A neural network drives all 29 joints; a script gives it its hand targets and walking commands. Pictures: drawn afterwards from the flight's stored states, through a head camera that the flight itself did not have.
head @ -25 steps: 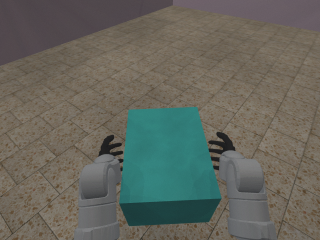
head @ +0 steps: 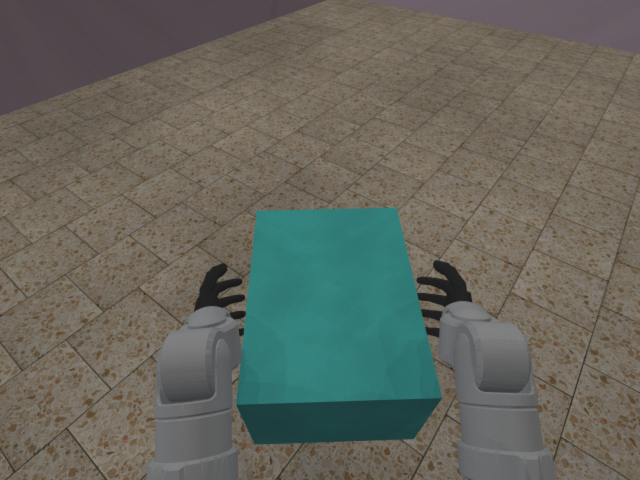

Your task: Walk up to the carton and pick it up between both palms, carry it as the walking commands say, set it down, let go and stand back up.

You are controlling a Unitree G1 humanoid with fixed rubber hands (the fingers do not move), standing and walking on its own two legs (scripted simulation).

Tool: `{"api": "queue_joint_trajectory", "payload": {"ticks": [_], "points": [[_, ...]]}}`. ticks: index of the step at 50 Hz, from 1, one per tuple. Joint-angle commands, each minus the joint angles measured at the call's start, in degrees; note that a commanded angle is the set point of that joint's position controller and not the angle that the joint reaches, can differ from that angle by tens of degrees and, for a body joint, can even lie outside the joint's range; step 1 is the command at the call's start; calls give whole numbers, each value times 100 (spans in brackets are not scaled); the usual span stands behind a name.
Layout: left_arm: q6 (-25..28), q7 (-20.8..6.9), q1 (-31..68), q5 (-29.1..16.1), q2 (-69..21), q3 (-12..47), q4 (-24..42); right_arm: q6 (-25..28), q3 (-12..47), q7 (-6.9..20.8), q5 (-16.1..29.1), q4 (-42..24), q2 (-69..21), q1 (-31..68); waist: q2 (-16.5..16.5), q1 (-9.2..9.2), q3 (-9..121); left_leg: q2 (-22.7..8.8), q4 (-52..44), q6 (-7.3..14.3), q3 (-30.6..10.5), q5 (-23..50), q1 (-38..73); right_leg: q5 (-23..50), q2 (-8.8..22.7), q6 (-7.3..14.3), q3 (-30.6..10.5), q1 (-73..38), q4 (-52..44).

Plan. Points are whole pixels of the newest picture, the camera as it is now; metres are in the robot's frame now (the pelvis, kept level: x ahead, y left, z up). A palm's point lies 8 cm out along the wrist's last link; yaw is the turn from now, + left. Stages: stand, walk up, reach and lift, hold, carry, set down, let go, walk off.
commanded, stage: carry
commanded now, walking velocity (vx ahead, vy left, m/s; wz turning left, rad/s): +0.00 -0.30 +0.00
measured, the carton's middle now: (330, 318) +0.34 +0.01 +0.00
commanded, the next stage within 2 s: none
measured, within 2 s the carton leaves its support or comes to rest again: neither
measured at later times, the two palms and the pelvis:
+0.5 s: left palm (287, 337) +0.27 +0.06 +0.07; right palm (535, 343) +0.26 -0.22 +0.07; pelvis -0.03 -0.08 -0.01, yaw -2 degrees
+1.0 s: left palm (420, 387) +0.21 -0.08 +0.07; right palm out of the picture +0.20 -0.37 +0.08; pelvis -0.08 -0.22 -0.01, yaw -1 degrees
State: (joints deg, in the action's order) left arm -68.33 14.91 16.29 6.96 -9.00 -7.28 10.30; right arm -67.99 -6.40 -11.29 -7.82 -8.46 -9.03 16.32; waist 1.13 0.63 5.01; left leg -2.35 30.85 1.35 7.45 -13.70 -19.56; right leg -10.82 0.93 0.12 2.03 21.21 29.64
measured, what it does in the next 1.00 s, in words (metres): steps to the right: right foot, then left foot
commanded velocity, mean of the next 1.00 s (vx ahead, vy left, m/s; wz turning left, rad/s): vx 0.00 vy -0.30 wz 0.00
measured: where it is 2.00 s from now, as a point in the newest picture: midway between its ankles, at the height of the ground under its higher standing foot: outside the picture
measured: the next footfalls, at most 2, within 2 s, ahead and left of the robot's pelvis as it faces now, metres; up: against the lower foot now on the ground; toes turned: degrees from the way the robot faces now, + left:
right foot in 0.66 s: +0.02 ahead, -0.27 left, +0.00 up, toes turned -6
left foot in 0.90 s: -0.03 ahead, -0.11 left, +0.00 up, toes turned +13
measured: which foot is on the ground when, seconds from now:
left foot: down 0.00-0.66, up 0.68-0.88, down 0.90-1.00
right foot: down 0.00-0.42, up 0.44-0.64, down 0.66-0.92, up 0.94-1.00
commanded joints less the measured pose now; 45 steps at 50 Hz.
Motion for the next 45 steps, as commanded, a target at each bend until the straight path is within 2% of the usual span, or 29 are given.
{"api": "queue_joint_trajectory", "payload": {"ticks": [1, 5, 7, 9, 11, 12, 13, 14, 17, 19, 20, 21, 22, 23, 24, 25, 26, 28, 30, 32, 33, 34, 35, 36, 37, 39, 43, 44, 45], "points": [[-177, -2433, 2654, -2530, -5600, 3724, 325, -116, 3542, 2033, 2532, -449, -5654, 2553, -688, -76, 1677, -1496, -668, 220, -1222, 1458, 952, 559, 285, 105, -119, -136, 279], [-290, -2546, 2832, -2628, -5726, 3739, 245, -185, 3507, 2059, 2525, -425, -5753, 2628, -1213, -47, 1521, -1966, -669, 441, -1480, 2205, 896, -508, 142, 76, -10, 171, 528], [-300, -2579, 2939, -2699, -5811, 3710, 208, -198, 3535, 2046, 2531, -496, -5812, 2809, -1125, -26, 1505, -1851, -581, 290, -1292, 2003, 556, -360, 81, 125, 37, -194, 237], [-300, -2592, 3000, -2725, -5889, 3655, 137, -221, 3557, 2039, 2539, -551, -5846, 2924, -777, -35, 1553, -1565, -312, 46, -909, 1271, 104, 157, 176, 235, -130, -697, -172], [-288, -2589, 2993, -2673, -5914, 3568, 46, -249, 3594, 2050, 2610, -683, -5876, 3040, 534, -57, 1733, -842, 813, -295, -95, -46, -645, 1784, 889, 573, -1055, -1348, -551], [-292, -2583, 2829, -2628, -5954, 3511, -72, -267, 3584, 2064, 2628, -684, -5839, 3073, 920, -17, 1745, -546, 1223, -362, 225, -1040, -1086, 2208, 1247, 894, -1318, -1528, -680], [-285, -2567, 2784, -2593, -6004, 3496, -73, -267, 3591, 2093, 2676, -675, -5818, 3106, 865, 31, 1779, -436, 1638, -338, 249, -1882, -1315, 2685, 1397, 1129, -1422, -1647, -673], [-265, -2546, 2777, -2540, -6027, 3476, -29, -260, 3620, 2129, 2732, -663, -5833, 3118, 685, 27, 1894, -431, 1819, -313, 190, -2089, -1285, 3100, 1347, 1260, -1238, -1692, -522], [-218, -2471, 2726, -2392, -6008, 3374, 115, -246, 3676, 2192, 2829, -707, -5891, 3143, 551, -6, 2029, -370, 1447, -333, 272, -1416, -802, 2791, 1048, 1258, -657, -1482, -339], [-197, -2403, 2673, -2348, -5994, 3414, 220, -253, 3678, 2195, 2879, -758, -5904, 3143, 408, -53, 2107, -402, 378, -318, 429, -453, 84, 2087, 813, 1056, -296, -1023, -183], [-190, -2376, 2657, -2336, -5988, 3462, 276, -261, 3698, 2193, 2895, -774, -5922, 3142, 223, -99, 2142, -655, -277, -257, 300, 266, 815, 1640, 655, 858, -119, -509, 15], [-193, -2368, 2718, -2363, -6009, 3565, 397, -248, 3673, 2199, 2880, -713, -5934, 2976, -559, -182, 2065, -1439, -702, 68, -805, 704, 1456, 724, 300, 520, 20, 449, 517], [-237, -2402, 2846, -2397, -5938, 3645, 561, -217, 3612, 2180, 2794, -500, -5956, 2701, -2077, -186, 1859, -2925, -1296, 750, -2490, 1702, 1437, -1318, -17, 202, 105, 1183, 1674], [-255, -2433, 2910, -2380, -5928, 3653, 593, -233, 3674, 2165, 2759, -573, -6051, 2748, -1830, -160, 1684, -3205, -1202, 1155, -2613, 2371, 1504, -1806, 122, 162, -363, 1538, 2637], [-257, -2467, 2974, -2400, -5956, 3659, 574, -247, 3644, 2167, 2717, -706, -6032, 2805, -1128, -143, 1683, -3060, -1054, 1105, -2288, 2285, 1476, -1665, 259, 95, -633, 1598, 2989], [-260, -2505, 3023, -2468, -5967, 3694, 565, -244, 3660, 2155, 2662, -825, -6000, 2872, -685, -105, 1672, -2755, -960, 832, -1776, 1958, 1460, -1430, 398, 43, -710, 1577, 2800], [-270, -2536, 3030, -2542, -5953, 3741, 557, -232, 3676, 2123, 2616, -878, -5986, 2902, -793, -76, 1608, -2502, -868, 620, -1358, 2061, 1363, -1299, 425, 10, -649, 1450, 2321], [-281, -2547, 3102, -2734, -5962, 3822, 613, -244, 3663, 2068, 2638, -1007, -5942, 3053, -1267, -97, 1731, -2098, -637, 379, -644, 2930, 1099, -1148, 75, -20, -66, 710, 1410], [-314, -2540, 2913, -2747, -5957, 3780, 451, -282, 3601, 2044, 2542, -859, -5874, 2770, -1660, -161, 1825, -2043, -493, 243, -506, 3350, 1274, -973, -150, -58, 322, 379, 591], [-345, -2559, 2739, -2791, -5949, 3761, 264, -293, 3558, 2030, 2421, -733, -5816, 2534, -1496, -144, 1971, -1767, 3, -102, -223, 2956, 1127, -254, -221, -30, 538, -485, -677], [-354, -2577, 2699, -2793, -5921, 3761, 192, -293, 3533, 2028, 2397, -696, -5776, 2471, -994, -131, 1965, -1555, 477, -339, -68, 2127, 576, 116, 36, -20, 176, -1122, -1164], [-330, -2607, 2547, -2679, -5883, 3645, -19, -308, 3592, 2039, 2377, -790, -5749, 2512, 346, -99, 1800, -931, 953, -607, 378, -208, -719, 1078, 922, 367, -884, -1624, -1153], [-294, -2626, 2402, -2622, -5959, 3552, -54, -332, 3622, 2059, 2447, -895, -5776, 2758, 1699, 21, 1743, -375, 1974, -617, 610, -2258, -1591, 2204, 1502, 954, -1507, -1719, -930], [-284, -2629, 2600, -2677, -6064, 3601, 148, -315, 3656, 2113, 2544, -804, -5911, 2799, 1481, -22, 1787, -471, 2789, -460, 155, -2708, -1775, 3250, 1542, 1233, -1374, -1839, -577], [-256, -2621, 2597, -2626, -6101, 3557, 157, -287, 3696, 2167, 2624, -800, -5940, 2836, 1099, -55, 1862, -440, 3206, -384, 67, -2619, -1652, 3674, 1477, 1290, -1013, -1758, -375], [-204, -2556, 2640, -2487, -6079, 3461, 234, -248, 3791, 2212, 2829, -998, -5944, 3185, 816, -78, 1906, -412, 2917, -383, 91, -1991, -1310, 3109, 1132, 1176, -402, -1602, -230], [-177, -2406, 2547, -2293, -6015, 3384, 351, -323, 3707, 2203, 2928, -950, -5834, 3209, 759, -40, 1989, -196, 1040, -313, 382, -1214, -411, 1866, 1020, 1257, -404, -1300, -354], [-184, -2373, 2509, -2268, -6004, 3437, 331, -352, 3687, 2210, 2905, -851, -5827, 3117, 636, -77, 1999, -258, 156, -303, 498, -615, 57, 1623, 903, 1159, -293, -1133, -232], [-190, -2345, 2485, -2250, -6030, 3510, 281, -371, 3685, 2232, 2872, -734, -5855, 3030, 306, -148, 2051, -617, -743, -280, 294, 212, 890, 1290, 734, 941, -114, -637, 94]]}}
